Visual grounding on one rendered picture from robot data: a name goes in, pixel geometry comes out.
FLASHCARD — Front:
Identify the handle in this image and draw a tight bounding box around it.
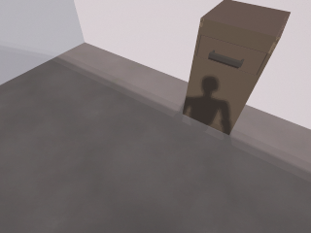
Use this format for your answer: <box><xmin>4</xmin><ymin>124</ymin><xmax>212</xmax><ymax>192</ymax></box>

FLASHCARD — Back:
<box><xmin>208</xmin><ymin>50</ymin><xmax>244</xmax><ymax>68</ymax></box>

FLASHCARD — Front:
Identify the drawer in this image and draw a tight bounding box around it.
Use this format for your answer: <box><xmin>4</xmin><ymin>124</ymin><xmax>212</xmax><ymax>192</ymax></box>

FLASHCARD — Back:
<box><xmin>197</xmin><ymin>35</ymin><xmax>266</xmax><ymax>75</ymax></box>

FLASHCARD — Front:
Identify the cabinet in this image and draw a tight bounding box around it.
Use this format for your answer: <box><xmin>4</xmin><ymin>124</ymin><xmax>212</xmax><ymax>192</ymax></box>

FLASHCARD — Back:
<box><xmin>183</xmin><ymin>0</ymin><xmax>291</xmax><ymax>135</ymax></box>

